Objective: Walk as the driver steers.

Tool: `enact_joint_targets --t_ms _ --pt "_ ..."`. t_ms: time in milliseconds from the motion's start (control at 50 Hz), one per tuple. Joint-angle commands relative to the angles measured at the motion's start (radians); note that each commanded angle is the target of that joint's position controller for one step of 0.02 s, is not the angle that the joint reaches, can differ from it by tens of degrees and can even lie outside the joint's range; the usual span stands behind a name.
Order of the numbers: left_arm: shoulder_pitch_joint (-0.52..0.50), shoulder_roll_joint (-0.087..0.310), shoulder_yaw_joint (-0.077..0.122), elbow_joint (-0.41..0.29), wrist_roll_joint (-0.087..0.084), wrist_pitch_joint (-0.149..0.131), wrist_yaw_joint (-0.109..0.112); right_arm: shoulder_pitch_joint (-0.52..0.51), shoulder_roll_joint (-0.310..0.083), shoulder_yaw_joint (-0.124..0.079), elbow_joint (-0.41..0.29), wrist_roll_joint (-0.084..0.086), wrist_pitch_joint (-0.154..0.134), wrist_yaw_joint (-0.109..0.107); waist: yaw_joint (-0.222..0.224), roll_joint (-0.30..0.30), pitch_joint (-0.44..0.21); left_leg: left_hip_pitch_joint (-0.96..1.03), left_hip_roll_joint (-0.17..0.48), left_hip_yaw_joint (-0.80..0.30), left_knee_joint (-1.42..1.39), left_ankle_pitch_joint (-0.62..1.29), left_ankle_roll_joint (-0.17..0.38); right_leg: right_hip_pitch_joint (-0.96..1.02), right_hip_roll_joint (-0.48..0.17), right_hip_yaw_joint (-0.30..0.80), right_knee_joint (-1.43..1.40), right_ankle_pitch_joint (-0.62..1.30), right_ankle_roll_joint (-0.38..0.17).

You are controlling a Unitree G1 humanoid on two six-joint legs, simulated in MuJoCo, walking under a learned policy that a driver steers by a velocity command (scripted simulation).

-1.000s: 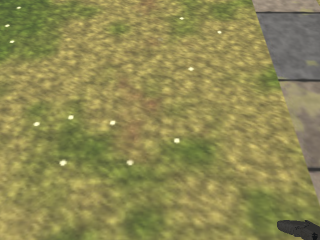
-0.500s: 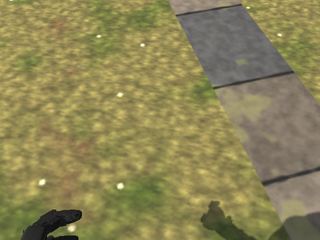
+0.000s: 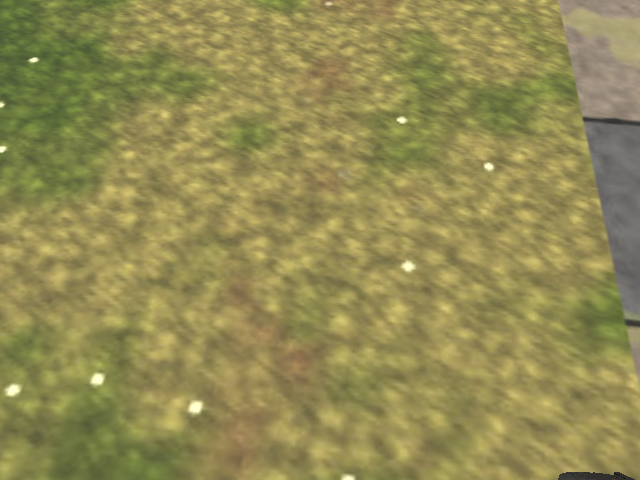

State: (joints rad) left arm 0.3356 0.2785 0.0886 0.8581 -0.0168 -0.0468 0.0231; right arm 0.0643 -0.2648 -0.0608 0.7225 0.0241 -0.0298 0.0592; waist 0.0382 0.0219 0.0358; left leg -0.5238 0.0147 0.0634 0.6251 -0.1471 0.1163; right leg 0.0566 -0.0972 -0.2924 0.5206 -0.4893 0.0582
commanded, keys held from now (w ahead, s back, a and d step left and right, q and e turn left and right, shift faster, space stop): w+q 0.46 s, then w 0.22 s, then no key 0.26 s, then e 0.06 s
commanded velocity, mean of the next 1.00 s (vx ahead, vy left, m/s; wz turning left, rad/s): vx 0.43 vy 0.00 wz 0.38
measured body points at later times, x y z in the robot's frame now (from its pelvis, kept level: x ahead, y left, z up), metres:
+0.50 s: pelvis +0.30 +0.00 +0.01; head +0.33 +0.01 +0.46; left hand +0.46 +0.30 -0.06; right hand +0.40 -0.28 -0.11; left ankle +0.12 +0.08 -0.70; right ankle +0.44 -0.08 -0.72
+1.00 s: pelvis +0.51 +0.09 +0.01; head +0.54 +0.12 +0.46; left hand +0.44 +0.36 -0.12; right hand +0.80 -0.04 -0.06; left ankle +0.57 +0.23 -0.71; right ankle +0.46 -0.08 -0.68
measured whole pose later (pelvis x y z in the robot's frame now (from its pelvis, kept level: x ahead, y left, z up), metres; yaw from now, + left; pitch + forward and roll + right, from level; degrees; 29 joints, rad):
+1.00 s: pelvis +0.51 +0.09 +0.01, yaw +22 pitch +2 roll -1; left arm 0.29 0.29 0.03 0.90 -0.01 -0.06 -0.01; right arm 0.06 -0.24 -0.03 0.66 -0.02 -0.05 0.01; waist 0.07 -0.01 0.03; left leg -0.46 0.00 0.00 0.52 -0.10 0.04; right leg -0.24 0.00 0.03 0.83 -0.58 0.03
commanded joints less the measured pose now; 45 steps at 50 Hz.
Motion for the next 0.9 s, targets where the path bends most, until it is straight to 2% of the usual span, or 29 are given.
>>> enact_joint_targets --t_ms 20,40,60,80,100,120,160,200,240,280,320,360,420,440,460,480,500,520,540,560,580,600,640,680,700,760,840,880,900 --pt "0.051 0.011 -0.019 -0.143 0.038 -0.044 -0.006 0.318 -0.364 -0.111 0.011 0.004 -0.005 -0.028 -0.072 0.264 -0.322 0.883 0.279 -0.760 -0.208 -0.154 0.304 -0.734 0.119 0.192 0.825 -0.106 -0.008" --pt "-0.095 0.101 -0.011 -0.158 -0.003 -0.082 -0.023 0.364 -0.271 -0.086 -0.004 0.002 -0.014 -0.022 -0.167 0.125 -0.388 0.920 0.314 -0.892 -0.351 -0.242 0.301 -0.851 0.116 0.390 0.903 -0.101 -0.035" --pt "-0.166 0.132 -0.003 -0.182 -0.035 -0.100 -0.031 0.330 -0.222 -0.071 0.003 -0.005 -0.027 -0.022 -0.161 0.081 -0.248 0.834 0.299 -0.753 -0.359 -0.177 0.257 -0.931 0.071 0.384 0.874 -0.009 -0.064" --pt "-0.174 0.118 -0.010 -0.174 -0.018 -0.110 -0.024 0.265 -0.181 -0.059 -0.008 -0.001 -0.032 -0.027 -0.117 -0.006 -0.183 0.686 0.261 -0.642 -0.359 -0.104 0.215 -0.882 0.023 0.390 0.791 0.078 -0.083" --pt "-0.165 0.126 -0.003 -0.158 0.007 -0.107 -0.018 0.191 -0.143 -0.047 -0.025 -0.003 -0.032 -0.032 -0.070 -0.019 -0.123 0.543 0.217 -0.535 -0.364 -0.013 0.187 -0.803 -0.011 0.388 0.700 0.137 -0.077" --pt "-0.143 0.133 0.003 -0.150 0.016 -0.095 -0.019 0.155 -0.123 -0.039 -0.046 -0.015 -0.032 -0.038 -0.036 0.005 -0.106 0.457 0.189 -0.482 -0.389 0.054 0.180 -0.730 -0.030 0.395 0.653 0.176 -0.071" --pt "-0.138 0.107 -0.004 -0.153 0.033 -0.076 -0.018 0.156 -0.135 -0.043 -0.047 -0.010 -0.035 -0.046 -0.018 0.010 -0.091 0.385 0.160 -0.420 -0.423 0.163 0.185 -0.684 -0.025 0.381 0.573 0.218 -0.043" --pt "-0.187 0.092 -0.010 -0.170 0.038 -0.065 -0.015 0.190 -0.165 -0.052 -0.039 -0.004 -0.037 -0.059 -0.026 0.003 -0.059 0.342 0.134 -0.359 -0.435 0.233 0.178 -0.694 -0.006 0.362 0.462 0.294 -0.012" --pt "-0.272 0.083 -0.015 -0.192 0.030 -0.064 -0.020 0.215 -0.184 -0.058 -0.035 -0.004 -0.034 -0.073 -0.050 0.024 -0.026 0.307 0.097 -0.312 -0.433 0.211 0.145 -0.678 0.024 0.350 0.283 0.433 0.007" --pt "-0.347 0.060 -0.025 -0.204 0.024 -0.068 -0.032 0.243 -0.181 -0.059 -0.030 -0.001 -0.025 -0.081 -0.084 0.057 -0.017 0.279 0.064 -0.287 -0.423 0.142 0.109 -0.610 0.060 0.340 0.121 0.564 0.010" --pt "-0.404 0.061 -0.027 -0.218 0.011 -0.074 -0.043 0.277 -0.183 -0.060 -0.019 -0.001 -0.020 -0.083 -0.109 0.074 -0.010 0.278 0.075 -0.317 -0.419 0.077 0.093 -0.560 0.083 0.338 0.041 0.630 0.007" --pt "-0.425 0.075 -0.023 -0.226 0.010 -0.075 -0.050 0.315 -0.170 -0.057 -0.005 0.007 -0.020 -0.079 -0.124 0.074 -0.005 0.340 0.096 -0.359 -0.368 0.066 0.084 -0.557 0.091 0.356 -0.021 0.620 -0.014" --pt "-0.387 0.121 -0.007 -0.219 0.010 -0.085 -0.057 0.317 -0.172 -0.059 -0.001 0.006 -0.014 -0.086 -0.091 0.105 -0.018 0.437 0.143 -0.451 -0.273 0.105 0.064 -0.524 0.087 0.387 -0.058 0.500 -0.054" --pt "-0.344 0.131 0.001 -0.210 0.011 -0.091 -0.051 0.306 -0.169 -0.059 -0.004 0.000 -0.012 -0.086 -0.069 0.123 -0.037 0.437 0.136 -0.461 -0.224 0.146 0.055 -0.463 0.093 0.366 -0.065 0.462 -0.067" --pt "-0.255 0.156 0.016 -0.189 0.015 -0.098 -0.044 0.275 -0.155 -0.053 -0.020 -0.003 -0.009 -0.083 -0.011 0.113 -0.081 0.415 0.090 -0.449 -0.130 0.207 0.034 -0.332 0.096 0.351 -0.103 0.446 -0.089" --pt "-0.112 0.196 0.029 -0.168 0.033 -0.103 -0.038 0.266 -0.104 -0.032 -0.038 -0.017 -0.011 -0.078 0.053 0.058 -0.217 0.329 0.041 -0.389 0.092 0.161 0.004 -0.091 -0.019 0.439 -0.060 0.436 -0.146" --pt "0.017 0.276 0.048 -0.145 0.044 -0.094 -0.035 0.411 -0.034 -0.011 -0.046 -0.009 -0.020 -0.078 0.023 -0.187 -0.378 0.016 -0.098 -0.266 0.438 -0.173 -0.074 0.286 -0.240 0.804 -0.068 0.328 -0.290" --pt "0.063 0.243 0.044 -0.105 0.017 -0.084 -0.049 0.467 -0.065 -0.006 -0.039 0.016 -0.028 -0.078 0.015 -0.362 -0.397 -0.201 -0.093 -0.251 0.623 -0.452 -0.091 0.347 -0.327 1.122 -0.202 0.056 -0.352" --pt "0.012 0.154 0.021 -0.120 0.006 -0.081 -0.049 0.380 -0.153 -0.026 -0.027 0.022 -0.028 -0.078 0.040 -0.212 -0.241 -0.263 -0.037 -0.272 0.693 -0.372 -0.092 0.221 -0.280 1.020 -0.237 -0.067 -0.307" --pt "-0.051 0.120 0.008 -0.129 0.013 -0.072 -0.047 0.276 -0.170 -0.029 -0.048 0.009 -0.025 -0.078 0.041 -0.121 -0.134 -0.252 -0.002 -0.225 0.683 -0.294 -0.092 0.076 -0.235 0.864 -0.245 0.018 -0.270" --pt "-0.096 0.102 -0.002 -0.128 0.023 -0.066 -0.049 0.218 -0.157 -0.029 -0.065 -0.007 -0.026 -0.077 0.021 -0.081 -0.061 -0.224 0.024 -0.210 0.632 -0.243 -0.091 -0.055 -0.194 0.762 -0.269 0.144 -0.266" --pt "-0.119 0.085 -0.010 -0.122 0.030 -0.067 -0.047 0.208 -0.140 -0.030 -0.072 -0.012 -0.026 -0.072 -0.007 -0.098 -0.036 -0.183 0.054 -0.209 0.574 -0.206 -0.087 -0.131 -0.162 0.691 -0.289 0.232 -0.261" --pt "-0.121 0.078 -0.013 -0.106 0.026 -0.072 -0.046 0.233 -0.098 -0.022 -0.066 -0.006 -0.024 -0.064 -0.034 -0.131 -0.039 -0.121 0.074 -0.179 0.494 -0.185 -0.087 -0.191 -0.124 0.600 -0.324 0.338 -0.263" --pt "-0.103 0.113 -0.005 -0.088 0.015 -0.077 -0.044 0.198 -0.073 -0.011 -0.082 -0.014 -0.025 -0.061 -0.034 -0.120 -0.030 -0.138 0.088 -0.150 0.397 -0.144 -0.100 -0.201 -0.130 0.547 -0.356 0.433 -0.288" --pt "-0.105 0.129 -0.002 -0.082 0.014 -0.076 -0.041 0.166 -0.065 -0.005 -0.093 -0.021 -0.027 -0.061 -0.031 -0.108 -0.017 -0.137 0.090 -0.137 0.332 -0.109 -0.110 -0.208 -0.132 0.515 -0.358 0.553 -0.294" --pt "-0.102 0.155 0.001 -0.065 0.012 -0.059 -0.032 0.102 -0.039 0.010 -0.104 -0.026 -0.039 -0.053 -0.016 -0.096 -0.037 -0.022 0.059 -0.085 0.117 0.058 -0.124 -0.236 -0.083 0.370 -0.320 0.851 -0.258" --pt "-0.035 0.166 -0.004 -0.023 -0.001 -0.036 -0.028 0.017 -0.060 0.004 -0.125 -0.020 -0.041 -0.039 0.013 -0.117 -0.068 0.065 0.010 -0.080 -0.044 0.183 -0.110 -0.165 -0.087 0.349 -0.252 0.850 -0.219" --pt "-0.052 0.175 -0.003 -0.014 -0.007 -0.027 -0.024 0.037 -0.085 -0.007 -0.123 -0.028 -0.041 -0.036 -0.020 -0.120 -0.083 0.132 -0.002 -0.087 -0.116 0.178 -0.082 -0.142 -0.096 0.363 -0.178 0.826 -0.192" --pt "-0.065 0.172 -0.005 -0.013 -0.009 -0.024 -0.023 0.093 -0.100 -0.016 -0.101 -0.035 -0.042 -0.039 -0.053 -0.108 -0.107 0.226 -0.020 -0.072 -0.170 0.223 -0.063 -0.150 -0.075 0.355 -0.111 0.835 -0.171"
Keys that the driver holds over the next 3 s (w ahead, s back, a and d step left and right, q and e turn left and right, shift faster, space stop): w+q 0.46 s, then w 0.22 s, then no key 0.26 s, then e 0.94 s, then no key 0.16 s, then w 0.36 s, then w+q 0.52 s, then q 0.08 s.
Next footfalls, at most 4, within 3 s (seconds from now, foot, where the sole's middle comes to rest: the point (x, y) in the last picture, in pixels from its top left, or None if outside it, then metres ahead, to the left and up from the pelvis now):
0.48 right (377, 467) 0.48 -0.07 -0.75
0.92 left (228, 401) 0.61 0.24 -0.75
1.34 right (347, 400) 0.62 -0.01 -0.75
1.84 left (243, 392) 0.63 0.21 -0.75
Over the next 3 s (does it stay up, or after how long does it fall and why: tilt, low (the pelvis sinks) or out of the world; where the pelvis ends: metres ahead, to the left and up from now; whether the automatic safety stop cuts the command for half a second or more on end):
stays up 0.94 0.08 0.03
